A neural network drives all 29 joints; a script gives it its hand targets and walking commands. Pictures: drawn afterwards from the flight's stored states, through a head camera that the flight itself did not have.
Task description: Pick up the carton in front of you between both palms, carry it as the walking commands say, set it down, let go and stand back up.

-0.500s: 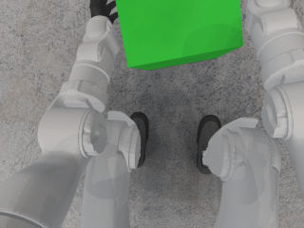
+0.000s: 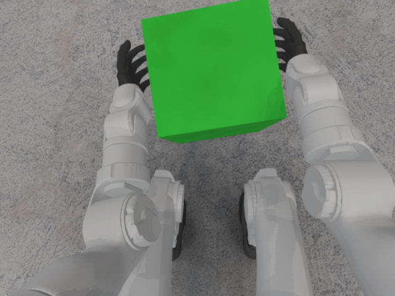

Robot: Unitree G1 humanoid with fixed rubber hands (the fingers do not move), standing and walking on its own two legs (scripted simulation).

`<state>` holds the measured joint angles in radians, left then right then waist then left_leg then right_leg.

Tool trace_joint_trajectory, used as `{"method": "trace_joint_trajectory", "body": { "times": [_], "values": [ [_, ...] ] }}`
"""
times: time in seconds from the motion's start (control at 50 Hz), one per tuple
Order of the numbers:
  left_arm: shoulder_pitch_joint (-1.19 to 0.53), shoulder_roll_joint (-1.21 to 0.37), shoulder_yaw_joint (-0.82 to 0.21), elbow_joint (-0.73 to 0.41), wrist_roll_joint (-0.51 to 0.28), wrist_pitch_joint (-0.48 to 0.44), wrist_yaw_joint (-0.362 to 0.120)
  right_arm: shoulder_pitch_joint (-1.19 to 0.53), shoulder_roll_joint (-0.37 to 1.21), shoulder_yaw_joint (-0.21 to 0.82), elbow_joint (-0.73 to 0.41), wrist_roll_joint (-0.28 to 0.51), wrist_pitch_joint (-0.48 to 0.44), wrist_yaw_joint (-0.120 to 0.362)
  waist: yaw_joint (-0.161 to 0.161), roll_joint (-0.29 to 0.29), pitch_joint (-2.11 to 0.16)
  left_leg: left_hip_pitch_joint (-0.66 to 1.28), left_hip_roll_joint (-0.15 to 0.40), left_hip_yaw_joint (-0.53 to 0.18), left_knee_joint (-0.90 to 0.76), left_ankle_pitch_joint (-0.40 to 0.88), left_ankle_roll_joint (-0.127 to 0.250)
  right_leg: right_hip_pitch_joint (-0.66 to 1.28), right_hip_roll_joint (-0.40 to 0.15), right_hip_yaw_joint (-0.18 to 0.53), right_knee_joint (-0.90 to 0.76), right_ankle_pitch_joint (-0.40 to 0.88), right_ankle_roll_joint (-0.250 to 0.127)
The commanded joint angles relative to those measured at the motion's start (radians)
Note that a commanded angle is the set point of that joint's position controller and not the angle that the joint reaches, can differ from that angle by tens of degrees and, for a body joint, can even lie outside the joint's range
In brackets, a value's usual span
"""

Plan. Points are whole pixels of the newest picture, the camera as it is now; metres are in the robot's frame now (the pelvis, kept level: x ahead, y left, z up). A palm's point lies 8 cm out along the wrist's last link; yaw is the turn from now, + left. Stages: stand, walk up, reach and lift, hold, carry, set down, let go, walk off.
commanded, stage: reach and lift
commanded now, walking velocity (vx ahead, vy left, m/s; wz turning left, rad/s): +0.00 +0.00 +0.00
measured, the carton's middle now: (212, 88) +0.51 -0.02 -0.14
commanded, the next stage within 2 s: none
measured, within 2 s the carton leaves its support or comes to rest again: neither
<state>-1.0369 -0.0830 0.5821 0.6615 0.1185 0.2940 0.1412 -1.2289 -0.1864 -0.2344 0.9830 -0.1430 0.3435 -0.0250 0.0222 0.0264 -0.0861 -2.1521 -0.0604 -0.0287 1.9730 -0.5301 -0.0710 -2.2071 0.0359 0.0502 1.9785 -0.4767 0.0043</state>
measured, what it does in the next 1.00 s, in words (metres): rises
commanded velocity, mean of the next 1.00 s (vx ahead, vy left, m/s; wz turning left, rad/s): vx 0.00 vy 0.00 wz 0.00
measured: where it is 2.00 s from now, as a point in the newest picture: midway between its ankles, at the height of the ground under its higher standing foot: (212, 237)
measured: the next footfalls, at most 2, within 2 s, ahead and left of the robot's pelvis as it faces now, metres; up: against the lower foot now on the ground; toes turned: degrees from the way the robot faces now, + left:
none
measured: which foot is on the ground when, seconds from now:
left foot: down 0.00-1.00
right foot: down 0.00-1.00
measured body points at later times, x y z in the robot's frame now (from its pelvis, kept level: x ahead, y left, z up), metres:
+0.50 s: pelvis +0.03 +0.01 +0.13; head +0.25 -0.01 +0.53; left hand +0.49 +0.15 +0.08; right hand +0.50 -0.15 +0.07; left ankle +0.12 +0.13 -0.39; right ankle +0.13 -0.12 -0.39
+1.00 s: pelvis +0.09 +0.00 +0.27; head +0.19 -0.02 +0.71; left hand +0.45 +0.14 +0.25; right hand +0.45 -0.16 +0.23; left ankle +0.12 +0.13 -0.39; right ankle +0.13 -0.12 -0.39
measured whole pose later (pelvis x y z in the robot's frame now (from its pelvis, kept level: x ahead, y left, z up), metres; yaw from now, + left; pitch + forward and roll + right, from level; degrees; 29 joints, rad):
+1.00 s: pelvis +0.09 +0.00 +0.27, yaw -3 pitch +22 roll +1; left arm -0.43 -0.19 0.40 0.49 0.21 0.31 0.05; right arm -0.46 0.09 -0.29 0.56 -0.22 0.39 -0.03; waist 0.04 0.01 -0.21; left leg -0.98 -0.04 -0.05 1.01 -0.43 -0.02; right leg -1.02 0.04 0.07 1.02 -0.39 0.01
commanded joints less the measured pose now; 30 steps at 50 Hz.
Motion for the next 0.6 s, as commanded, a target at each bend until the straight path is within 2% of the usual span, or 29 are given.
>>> {"method": "trace_joint_trajectory", "body": {
  "times": [0.0,0.02,0.04,0.06,0.08,0.12,0.14,0.16,0.18,0.2,0.22,0.24,0.26,0.28,0.3,0.32,0.34,0.36,0.38,0.4,0.42,0.44,0.46,0.48,0.5,0.52,0.54,0.56,0.58],
  "values": [
    [-0.683,-0.865,-0.405,0.053,0.014,0.043,-0.27,-0.523,1.08,0.183,-0.11,0.033,-0.02,0.252,0.069,-0.115,-0.894,0.374,-0.112,0.159,-0.278,0.008,0.057,0.661,0.111,-0.068,-0.347,-0.076,-0.014],
    [-0.606,-0.922,-0.42,0.135,0.043,0.067,-0.273,-0.545,1.099,0.184,-0.189,0.037,-0.028,0.249,0.075,-0.123,-0.961,0.468,-0.112,0.145,-0.324,0.024,0.077,0.672,0.119,-0.103,-0.361,-0.051,0.008],
    [-0.63,-0.946,-0.433,0.091,0.002,0.062,-0.28,-0.453,1.113,0.177,-0.056,0.025,-0.007,0.258,0.006,-0.135,-0.916,0.429,-0.105,0.125,-0.337,-0.001,0.049,0.709,0.108,-0.107,-0.372,-0.074,-0.003],
    [-0.61,-1.006,-0.454,0.113,-0.016,0.06,-0.288,-0.534,1.155,0.23,-0.155,0.054,-0.027,0.25,0.039,-0.123,-0.944,0.426,-0.107,0.125,-0.361,0.032,0.049,0.768,0.109,-0.084,-0.391,-0.029,-0.005],
    [-0.653,-0.995,-0.494,0.014,-0.025,0.053,-0.301,-0.474,1.16,0.252,-0.193,0.049,-0.027,0.249,0.031,-0.124,-1.041,0.478,-0.116,0.136,-0.372,0.077,0.041,0.829,0.109,-0.076,-0.418,0.045,-0.006],
    [-0.642,-1.002,-0.56,0.013,-0.05,0.061,-0.311,-0.418,1.201,0.255,-0.167,0.056,-0.013,0.244,0.026,-0.107,-1.096,0.523,-0.118,0.149,-0.411,0.137,0.034,0.911,0.125,-0.085,-0.43,0.121,0.005],
    [-0.571,-0.985,-0.551,0.118,-0.047,0.087,-0.324,-0.404,1.17,0.228,-0.173,0.043,-0.012,0.239,-0.016,-0.106,-1.047,0.528,-0.108,0.113,-0.448,0.052,0.034,0.908,0.111,-0.105,-0.445,0.069,-0.008],
    [-0.584,-0.994,-0.534,0.063,-0.052,0.077,-0.329,-0.442,1.209,0.29,-0.188,0.081,0.001,0.246,0.045,-0.117,-1.026,0.567,-0.11,0.137,-0.453,0.057,0.05,0.892,0.122,-0.09,-0.475,0.048,0.001],
    [-0.533,-1.044,-0.598,0.066,-0.088,0.082,-0.334,-0.48,1.212,0.329,-0.307,0.084,-0.015,0.24,-0.009,-0.123,-1.076,0.527,-0.108,0.127,-0.438,0.104,0.034,0.983,0.112,-0.086,-0.476,0.075,0.003],
    [-0.527,-1.04,-0.61,-0.002,-0.088,0.069,-0.337,-0.426,1.221,0.372,-0.361,0.108,-0.01,0.24,0.025,-0.133,-1.173,0.597,-0.105,0.134,-0.451,0.174,0.044,1.043,0.117,-0.089,-0.483,0.167,0.016],
    [-0.545,-1.026,-0.635,0.025,-0.102,0.076,-0.33,-0.431,1.215,0.368,-0.267,0.101,-0.003,0.242,0.028,-0.133,-1.105,0.678,-0.101,0.102,-0.471,0.165,0.047,0.942,0.114,-0.108,-0.472,0.132,0.007],
    [-0.516,-1.02,-0.663,-0.023,-0.105,0.075,-0.33,-0.406,1.224,0.373,-0.321,0.088,-0.012,0.237,0.004,-0.132,-1.156,0.66,-0.118,0.121,-0.466,0.212,0.036,1.014,0.12,-0.126,-0.472,0.198,0.017],
    [-0.453,-1.034,-0.621,0.047,-0.083,0.087,-0.332,-0.399,1.214,0.374,-0.331,0.094,-0.006,0.234,0.019,-0.105,-1.054,0.673,-0.116,0.116,-0.508,0.174,0.034,0.969,0.113,-0.106,-0.523,0.147,0.002],
    [-0.451,-1.084,-0.677,-0.011,-0.094,0.077,-0.325,-0.339,1.207,0.333,-0.254,0.064,0.003,0.243,0.013,-0.06,-1.066,0.701,-0.122,0.114,-0.504,0.211,0.034,0.971,0.12,-0.088,-0.521,0.18,0.001],
    [-0.506,-1.037,-0.699,-0.063,-0.106,0.064,-0.321,-0.32,1.232,0.367,-0.29,0.066,0.003,0.246,-0.027,-0.119,-1.081,0.692,-0.111,0.091,-0.518,0.213,0.032,1.016,0.133,-0.099,-0.521,0.196,0.003],
    [-0.389,-1.113,-0.736,-0.038,-0.113,0.07,-0.326,-0.37,1.218,0.445,-0.465,0.144,-0.032,0.25,-0.01,-0.053,-1.189,0.785,-0.116,0.093,-0.525,0.295,0.019,1.063,0.129,-0.104,-0.518,0.29,0.009],
    [-0.44,-1.114,-0.738,-0.04,-0.139,0.069,-0.318,-0.309,1.232,0.432,-0.384,0.106,-0.01,0.248,-0.041,-0.06,-1.136,0.836,-0.122,0.074,-0.556,0.268,0.021,1.026,0.126,-0.11,-0.516,0.283,0.0],
    [-0.341,-1.118,-0.712,-0.001,-0.11,0.08,-0.32,-0.254,1.263,0.424,-0.381,0.113,-0.006,0.246,0.037,-0.049,-1.104,0.83,-0.126,0.081,-0.578,0.289,0.019,1.063,0.122,-0.085,-0.568,0.273,-0.003],
    [-0.392,-1.123,-0.733,-0.048,-0.128,0.069,-0.316,-0.275,1.21,0.43,-0.394,0.113,-0.008,0.251,-0.051,-0.058,-1.099,0.856,-0.113,0.058,-0.58,0.281,0.018,1.061,0.131,-0.092,-0.553,0.277,-0.007],
    [-0.326,-1.119,-0.755,-0.048,-0.114,0.077,-0.313,-0.222,1.228,0.428,-0.343,0.122,-0.006,0.254,0.009,0.002,-1.08,0.872,-0.123,0.077,-0.604,0.303,0.013,1.054,0.131,-0.09,-0.576,0.265,-0.004],
    [-0.324,-1.089,-0.784,-0.069,-0.098,0.074,-0.311,-0.177,1.29,0.432,-0.337,0.141,-0.006,0.257,0.014,-0.014,-1.067,0.969,-0.118,0.074,-0.639,0.278,0.021,1.039,0.145,-0.094,-0.605,0.243,0.005],
    [-0.296,-1.131,-0.76,-0.049,-0.11,0.074,-0.311,-0.157,1.233,0.42,-0.36,0.114,-0.008,0.257,-0.068,-0.034,-1.051,0.931,-0.116,0.057,-0.644,0.285,0.011,1.065,0.136,-0.093,-0.63,0.252,-0.006],
    [-0.286,-1.102,-0.779,-0.085,-0.1,0.07,-0.311,-0.153,1.275,0.444,-0.36,0.136,-0.005,0.261,0.033,-0.018,-1.078,1.005,-0.114,0.078,-0.673,0.307,0.02,1.083,0.145,-0.088,-0.649,0.251,0.005],
    [-0.249,-1.1,-0.782,-0.051,-0.108,0.072,-0.309,-0.127,1.255,0.445,-0.359,0.135,-0.006,0.26,-0.013,-0.042,-0.991,0.98,-0.108,0.05,-0.685,0.286,0.024,1.087,0.134,-0.078,-0.653,0.262,0.008],
    [-0.221,-1.124,-0.781,-0.03,-0.116,0.076,-0.306,-0.125,1.252,0.472,-0.379,0.143,-0.013,0.265,-0.001,-0.029,-0.989,0.977,-0.108,0.063,-0.7,0.273,0.015,1.152,0.129,-0.068,-0.682,0.241,-0.011],
    [-0.206,-1.122,-0.795,-0.041,-0.105,0.077,-0.308,-0.155,1.283,0.462,-0.381,0.152,-0.013,0.261,0.035,-0.023,-0.997,0.995,-0.114,0.072,-0.723,0.25,0.027,1.135,0.141,-0.079,-0.69,0.221,0.007],
    [-0.129,-1.095,-0.713,0.098,-0.067,0.088,-0.306,-0.034,1.242,0.418,-0.262,0.087,0.009,0.253,-0.015,-0.042,-0.82,0.968,-0.107,0.047,-0.768,0.157,0.038,1.1,0.127,-0.068,-0.735,0.142,0.009],
    [-0.179,-1.082,-0.728,0.023,-0.042,0.084,-0.308,-0.043,1.233,0.392,-0.267,0.1,0.001,0.259,0.038,-0.005,-0.782,0.983,-0.108,0.048,-0.794,0.116,0.036,1.088,0.123,-0.062,-0.762,0.077,-0.014],
    [-0.137,-1.087,-0.706,0.026,-0.026,0.082,-0.311,0.005,1.316,0.399,-0.285,0.073,0.003,0.253,0.039,-0.057,-0.766,1.026,-0.118,0.062,-0.811,0.137,0.05,1.143,0.134,-0.055,-0.796,0.097,0.007]
  ]
}}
